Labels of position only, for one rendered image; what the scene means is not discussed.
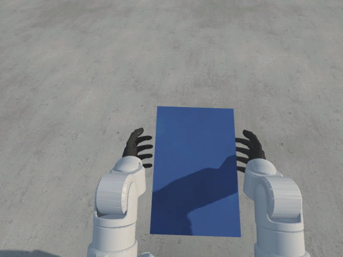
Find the right robot forearm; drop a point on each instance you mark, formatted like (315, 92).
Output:
(278, 211)

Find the carton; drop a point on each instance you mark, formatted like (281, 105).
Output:
(195, 186)

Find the right robot hand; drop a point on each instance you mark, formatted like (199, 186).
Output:
(254, 151)

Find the left robot hand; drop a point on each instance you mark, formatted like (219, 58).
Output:
(132, 149)

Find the left robot forearm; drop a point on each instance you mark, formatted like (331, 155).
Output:
(115, 210)

